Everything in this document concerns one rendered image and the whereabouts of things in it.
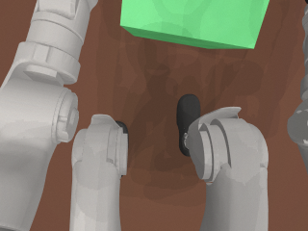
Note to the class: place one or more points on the robot left shin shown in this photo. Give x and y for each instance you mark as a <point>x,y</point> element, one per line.
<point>78,144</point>

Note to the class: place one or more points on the right robot upper arm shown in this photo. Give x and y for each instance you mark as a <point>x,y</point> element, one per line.
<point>297,127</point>

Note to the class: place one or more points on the left robot forearm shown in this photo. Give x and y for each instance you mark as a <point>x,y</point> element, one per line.
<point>51,51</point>

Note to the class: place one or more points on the robot left thigh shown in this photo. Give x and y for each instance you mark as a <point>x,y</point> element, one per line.
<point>94,204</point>

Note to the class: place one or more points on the left robot upper arm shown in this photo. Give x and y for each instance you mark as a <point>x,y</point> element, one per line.
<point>34,118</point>

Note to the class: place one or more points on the carton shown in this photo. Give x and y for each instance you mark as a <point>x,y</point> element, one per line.
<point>210,24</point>

